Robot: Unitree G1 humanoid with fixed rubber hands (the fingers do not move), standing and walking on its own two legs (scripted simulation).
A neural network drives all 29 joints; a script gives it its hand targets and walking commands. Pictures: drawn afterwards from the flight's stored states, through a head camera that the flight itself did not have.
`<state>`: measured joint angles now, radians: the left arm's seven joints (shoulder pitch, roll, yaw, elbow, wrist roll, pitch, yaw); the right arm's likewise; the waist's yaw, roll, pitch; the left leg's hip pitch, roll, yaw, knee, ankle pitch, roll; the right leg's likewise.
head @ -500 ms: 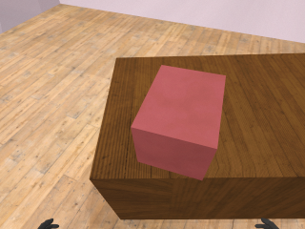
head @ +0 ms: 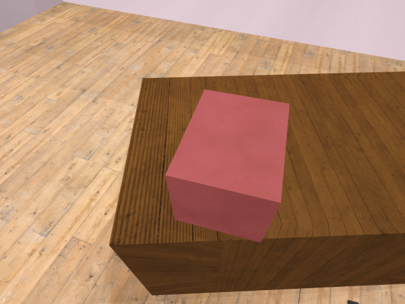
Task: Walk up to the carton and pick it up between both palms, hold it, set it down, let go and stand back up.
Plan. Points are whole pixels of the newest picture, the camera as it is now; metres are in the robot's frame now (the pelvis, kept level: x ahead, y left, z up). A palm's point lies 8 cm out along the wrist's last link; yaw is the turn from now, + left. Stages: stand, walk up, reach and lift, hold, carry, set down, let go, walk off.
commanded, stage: walk up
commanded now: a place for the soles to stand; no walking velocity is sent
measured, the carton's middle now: (231, 162) +0.46 -0.06 -0.03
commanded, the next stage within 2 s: stand in 1.56 s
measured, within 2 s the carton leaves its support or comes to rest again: neither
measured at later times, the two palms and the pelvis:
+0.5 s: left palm out of the picture +0.12 +0.19 -0.12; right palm out of the picture +0.07 -0.45 -0.11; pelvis +0.02 -0.11 -0.02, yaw -1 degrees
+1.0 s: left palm out of the picture +0.14 +0.16 -0.09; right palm out of the picture +0.13 -0.44 -0.12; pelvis +0.05 -0.14 +0.01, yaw +1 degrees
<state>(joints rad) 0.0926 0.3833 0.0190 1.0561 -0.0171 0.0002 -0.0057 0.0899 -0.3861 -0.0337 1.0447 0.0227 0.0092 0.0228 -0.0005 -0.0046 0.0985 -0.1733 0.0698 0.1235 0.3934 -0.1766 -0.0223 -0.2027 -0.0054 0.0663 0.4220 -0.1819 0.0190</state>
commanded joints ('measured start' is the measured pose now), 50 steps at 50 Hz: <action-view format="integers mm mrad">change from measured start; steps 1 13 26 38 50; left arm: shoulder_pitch -82 212 58 -32 -40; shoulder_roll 221 249 168 182 194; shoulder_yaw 102 157 60 45 53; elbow -119 -204 -286 -111 -63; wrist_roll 70 54 -7 -9 1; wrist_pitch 31 50 7 -36 -36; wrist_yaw -39 -68 -11 6 16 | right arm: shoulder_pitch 151 140 138 54 -11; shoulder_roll -364 -307 -300 -173 -142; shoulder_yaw -112 -106 -71 -31 -21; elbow -62 -279 -249 -86 -7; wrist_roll -43 -51 -12 -9 -11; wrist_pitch -36 -16 -31 -40 -38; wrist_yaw -91 -70 -50 -37 -45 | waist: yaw -54 27 27 -5 -6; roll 109 115 115 -22 -20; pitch -99 -158 -79 -177 -101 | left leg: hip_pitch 198 -187 -3 82 59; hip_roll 363 169 149 72 61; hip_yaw -328 -17 -356 -184 -186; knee -160 183 -148 -49 -96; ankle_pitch -9 -179 -27 226 164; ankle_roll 224 133 89 29 28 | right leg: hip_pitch -275 164 -11 150 121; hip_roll -35 -12 -101 -155 -148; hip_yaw -20 -90 28 1 -26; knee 289 86 27 -132 -183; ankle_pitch -211 -47 -17 283 174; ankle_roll -31 -30 -44 -52 -42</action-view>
